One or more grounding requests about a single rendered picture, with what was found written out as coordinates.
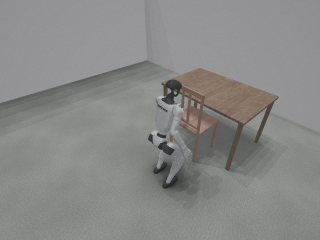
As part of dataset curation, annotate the humanoid robot torso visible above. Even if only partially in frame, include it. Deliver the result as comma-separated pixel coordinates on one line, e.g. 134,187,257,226
151,96,178,150

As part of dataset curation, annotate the right robot upper arm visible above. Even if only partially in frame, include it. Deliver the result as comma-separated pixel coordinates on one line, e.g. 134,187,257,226
169,105,184,137

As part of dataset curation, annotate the table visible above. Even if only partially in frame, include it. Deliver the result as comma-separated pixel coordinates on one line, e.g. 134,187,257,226
161,68,279,171

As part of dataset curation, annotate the robot left thigh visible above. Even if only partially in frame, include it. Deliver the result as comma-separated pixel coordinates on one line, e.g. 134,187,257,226
148,130,170,143

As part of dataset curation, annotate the right robot forearm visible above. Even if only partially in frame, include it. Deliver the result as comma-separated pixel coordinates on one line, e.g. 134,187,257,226
173,130,188,152

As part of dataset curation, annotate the chair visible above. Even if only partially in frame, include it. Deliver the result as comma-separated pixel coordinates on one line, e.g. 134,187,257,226
169,85,220,162

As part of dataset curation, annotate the left robot upper arm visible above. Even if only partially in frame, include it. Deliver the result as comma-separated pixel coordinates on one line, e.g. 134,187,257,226
155,95,164,105

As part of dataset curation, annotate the robot right hand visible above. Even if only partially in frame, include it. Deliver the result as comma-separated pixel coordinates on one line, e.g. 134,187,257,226
182,149,192,162

